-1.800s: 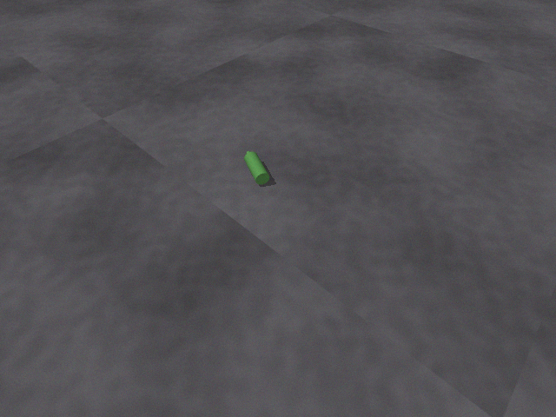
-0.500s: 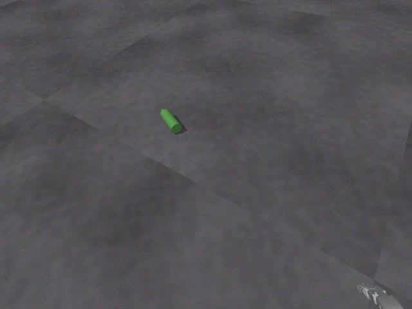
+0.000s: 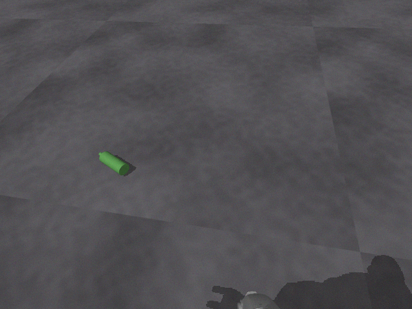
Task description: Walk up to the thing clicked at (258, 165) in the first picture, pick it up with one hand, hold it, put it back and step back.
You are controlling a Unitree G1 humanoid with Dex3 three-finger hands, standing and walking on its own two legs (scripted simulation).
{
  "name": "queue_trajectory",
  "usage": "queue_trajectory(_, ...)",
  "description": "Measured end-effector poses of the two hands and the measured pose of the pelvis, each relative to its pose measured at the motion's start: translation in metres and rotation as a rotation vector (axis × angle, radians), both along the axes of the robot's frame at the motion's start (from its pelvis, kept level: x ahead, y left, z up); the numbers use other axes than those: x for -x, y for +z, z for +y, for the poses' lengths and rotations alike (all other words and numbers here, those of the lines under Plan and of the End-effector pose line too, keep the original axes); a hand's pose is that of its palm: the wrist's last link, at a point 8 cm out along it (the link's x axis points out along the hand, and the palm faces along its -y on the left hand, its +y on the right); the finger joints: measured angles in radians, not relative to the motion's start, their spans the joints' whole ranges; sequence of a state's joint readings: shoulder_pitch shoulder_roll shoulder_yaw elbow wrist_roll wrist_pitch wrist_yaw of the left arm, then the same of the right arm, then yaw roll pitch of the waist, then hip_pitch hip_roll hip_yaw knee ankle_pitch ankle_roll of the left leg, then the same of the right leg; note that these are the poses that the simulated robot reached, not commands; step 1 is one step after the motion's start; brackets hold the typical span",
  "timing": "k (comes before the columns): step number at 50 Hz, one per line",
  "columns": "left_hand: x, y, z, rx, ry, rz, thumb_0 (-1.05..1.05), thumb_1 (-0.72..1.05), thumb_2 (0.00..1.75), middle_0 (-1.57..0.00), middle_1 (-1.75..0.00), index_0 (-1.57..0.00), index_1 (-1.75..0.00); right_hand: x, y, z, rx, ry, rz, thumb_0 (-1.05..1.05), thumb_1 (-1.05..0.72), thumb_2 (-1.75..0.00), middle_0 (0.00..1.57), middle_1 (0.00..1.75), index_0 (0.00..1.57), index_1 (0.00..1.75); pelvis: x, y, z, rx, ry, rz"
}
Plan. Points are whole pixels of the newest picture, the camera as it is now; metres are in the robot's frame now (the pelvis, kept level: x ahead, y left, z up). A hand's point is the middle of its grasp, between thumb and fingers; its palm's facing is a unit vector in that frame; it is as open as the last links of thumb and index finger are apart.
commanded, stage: walk up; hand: left
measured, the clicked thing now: (111, 161) +1.13 +0.53 -0.73
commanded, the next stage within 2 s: none
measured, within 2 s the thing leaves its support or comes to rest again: neither
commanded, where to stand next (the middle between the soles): +0.64 +0.55 m, yaw -42 degrees
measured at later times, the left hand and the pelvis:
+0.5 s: hand (17, 272) +0.30 +0.46 -0.17, palm faces -0.25 -0.81 -0.54, open 7.4 cm; pelvis +0.21 +0.16 -0.04, yaw -13 degrees
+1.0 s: hand (11, 185) +0.55 +0.55 -0.13, palm faces -0.31 -0.73 -0.61, open 7.4 cm; pelvis +0.36 +0.29 -0.03, yaw -24 degrees
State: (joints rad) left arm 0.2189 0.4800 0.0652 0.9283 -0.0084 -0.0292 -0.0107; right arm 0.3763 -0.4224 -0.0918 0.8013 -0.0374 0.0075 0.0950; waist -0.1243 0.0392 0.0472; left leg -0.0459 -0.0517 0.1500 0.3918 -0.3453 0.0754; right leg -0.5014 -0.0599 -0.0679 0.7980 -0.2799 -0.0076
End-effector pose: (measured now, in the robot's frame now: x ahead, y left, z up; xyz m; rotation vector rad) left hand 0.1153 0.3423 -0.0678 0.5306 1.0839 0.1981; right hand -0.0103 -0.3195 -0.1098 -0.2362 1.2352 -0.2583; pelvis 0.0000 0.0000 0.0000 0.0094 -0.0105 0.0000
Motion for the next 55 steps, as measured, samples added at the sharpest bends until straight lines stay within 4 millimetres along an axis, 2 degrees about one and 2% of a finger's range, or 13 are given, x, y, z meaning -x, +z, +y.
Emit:
queue_trajectory(3,-0.054,-0.004,-0.007,0.005,-0.059,-0.035,0.01,0.90,0.89,-0.20,-0.30,-0.20,-0.30,-0.005,-0.016,0.010,-0.012,-0.042,0.042,0.01,-0.91,-0.90,0.21,0.30,0.20,0.30,-0.028,-0.009,0.010,0.003,-0.033,0.004)
queue_trajectory(6,-0.098,-0.014,-0.014,0.017,-0.090,-0.098,0.01,0.90,0.89,-0.20,-0.30,-0.20,-0.30,-0.027,-0.032,0.022,-0.023,-0.060,0.066,0.01,-0.91,-0.90,0.20,0.30,0.20,0.30,-0.051,-0.021,0.015,0.037,-0.061,-0.005)
queue_trajectory(9,-0.117,-0.018,-0.013,0.036,-0.080,-0.141,0.00,0.90,0.89,-0.20,-0.30,-0.21,-0.30,-0.067,-0.031,0.040,-0.032,-0.026,0.049,0.02,-0.91,-0.90,0.20,0.30,0.20,0.30,-0.073,-0.021,0.023,0.045,-0.073,-0.011)
queue_trajectory(13,-0.122,-0.019,0.003,0.043,-0.054,-0.100,0.00,0.90,0.89,-0.21,-0.30,-0.21,-0.30,-0.134,-0.017,0.053,-0.017,0.004,-0.060,0.02,-0.91,-0.90,0.21,0.30,0.20,0.30,-0.105,-0.013,0.045,0.051,-0.115,-0.028)
queue_trajectory(19,-0.137,-0.027,0.061,0.008,-0.086,0.025,0.01,0.90,0.89,-0.21,-0.30,-0.21,-0.30,-0.222,0.001,0.074,0.048,0.009,-0.204,0.01,-0.91,-0.90,0.20,0.30,0.20,0.30,-0.155,-0.017,0.095,0.062,-0.175,-0.024)
queue_trajectory(24,-0.179,-0.046,0.139,-0.045,-0.114,0.085,0.01,0.89,0.89,-0.21,-0.30,-0.21,-0.30,-0.274,0.001,0.112,0.112,-0.002,-0.221,0.01,-0.91,-0.90,0.20,0.30,0.20,0.30,-0.203,-0.037,0.151,0.073,-0.216,0.007)
queue_trajectory(27,-0.218,-0.060,0.183,-0.091,-0.129,0.114,0.01,0.89,0.89,-0.21,-0.30,-0.21,-0.30,-0.285,0.000,0.147,0.131,-0.024,-0.209,0.01,-0.91,-0.90,0.20,0.30,0.20,0.30,-0.223,-0.045,0.181,0.030,-0.244,-0.002)
queue_trajectory(29,-0.244,-0.060,0.197,-0.103,-0.145,0.119,0.01,0.90,0.89,-0.21,-0.30,-0.21,-0.30,-0.281,0.001,0.171,0.117,-0.062,-0.185,0.01,-0.91,-0.90,0.20,0.30,0.20,0.30,-0.235,-0.040,0.196,0.047,-0.270,-0.001)
queue_trajectory(36,-0.331,-0.033,0.210,-0.069,-0.248,0.104,0.01,0.90,0.89,-0.20,-0.30,-0.21,-0.30,-0.253,0.010,0.237,0.064,-0.226,-0.070,0.01,-0.91,-0.90,0.21,0.30,0.20,0.30,-0.283,-0.011,0.234,0.036,-0.325,0.011)
queue_trajectory(40,-0.373,-0.021,0.213,-0.078,-0.294,0.083,0.01,0.90,0.89,-0.20,-0.30,-0.21,-0.30,-0.245,-0.002,0.262,0.046,-0.290,-0.036,0.01,-0.90,-0.90,0.21,0.30,0.20,0.30,-0.311,-0.010,0.253,0.020,-0.360,0.006)
queue_trajectory(43,-0.403,-0.017,0.214,-0.091,-0.324,0.052,0.01,0.90,0.89,-0.20,-0.30,-0.21,-0.30,-0.249,-0.019,0.277,0.024,-0.327,-0.023,0.01,-0.91,-0.90,0.21,0.30,0.20,0.30,-0.331,-0.017,0.264,0.012,-0.388,0.000)
queue_trajectory(48,-0.434,-0.019,0.233,-0.121,-0.332,-0.033,0.00,0.90,0.89,-0.21,-0.30,-0.21,-0.30,-0.284,-0.048,0.299,-0.010,-0.330,-0.026,0.01,-0.91,-0.90,0.20,0.30,0.20,0.30,-0.354,-0.035,0.283,0.057,-0.424,-0.012)
queue_trajectory(55,-0.456,-0.011,0.276,-0.122,-0.333,-0.051,0.00,0.90,0.89,-0.21,-0.30,-0.21,-0.30,-0.352,-0.039,0.325,0.005,-0.275,-0.121,0.01,-0.91,-0.90,0.21,0.30,0.20,0.30,-0.385,-0.030,0.330,0.045,-0.454,-0.030)
